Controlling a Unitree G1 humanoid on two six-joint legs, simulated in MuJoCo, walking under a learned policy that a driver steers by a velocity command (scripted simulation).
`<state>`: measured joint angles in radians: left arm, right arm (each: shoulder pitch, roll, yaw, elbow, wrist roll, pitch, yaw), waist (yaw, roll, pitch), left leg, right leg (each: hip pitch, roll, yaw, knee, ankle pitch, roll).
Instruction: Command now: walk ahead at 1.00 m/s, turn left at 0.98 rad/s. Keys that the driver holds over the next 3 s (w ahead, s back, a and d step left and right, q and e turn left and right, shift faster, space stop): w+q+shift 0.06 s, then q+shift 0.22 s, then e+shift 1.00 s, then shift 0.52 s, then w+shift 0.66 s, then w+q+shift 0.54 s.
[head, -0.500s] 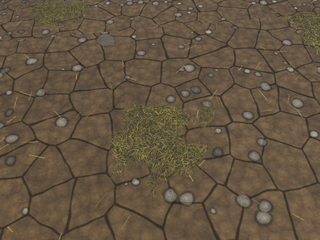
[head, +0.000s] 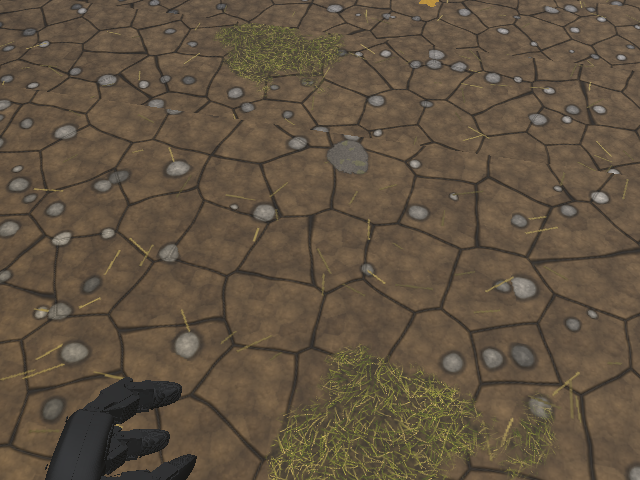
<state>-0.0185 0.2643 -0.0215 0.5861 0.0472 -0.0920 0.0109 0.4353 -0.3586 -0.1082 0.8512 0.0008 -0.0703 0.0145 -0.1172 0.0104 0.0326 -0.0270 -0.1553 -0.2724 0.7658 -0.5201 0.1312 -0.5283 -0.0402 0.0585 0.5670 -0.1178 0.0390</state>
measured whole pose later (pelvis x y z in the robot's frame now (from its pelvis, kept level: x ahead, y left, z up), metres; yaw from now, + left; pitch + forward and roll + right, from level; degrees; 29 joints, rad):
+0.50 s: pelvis +0.32 +0.00 +0.00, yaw +18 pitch +0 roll -1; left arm 0.30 0.23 0.01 0.79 0.00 0.00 0.02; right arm 0.07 -0.21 0.01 0.68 -0.02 -0.02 0.00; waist 0.05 -0.01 0.13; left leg -0.47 -0.07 0.10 0.61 -0.14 0.13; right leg -0.37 -0.03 0.03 1.26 -0.50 0.03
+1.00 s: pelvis +0.36 -0.05 +0.03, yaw -6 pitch +2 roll +2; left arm 0.28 0.30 0.08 0.67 0.01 0.08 0.00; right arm 0.16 -0.29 -0.06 0.69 -0.04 0.04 -0.01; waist 0.02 0.03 0.04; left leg -0.56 0.01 -0.01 1.07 -0.36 -0.05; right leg -0.29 0.05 0.05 0.52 -0.25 -0.07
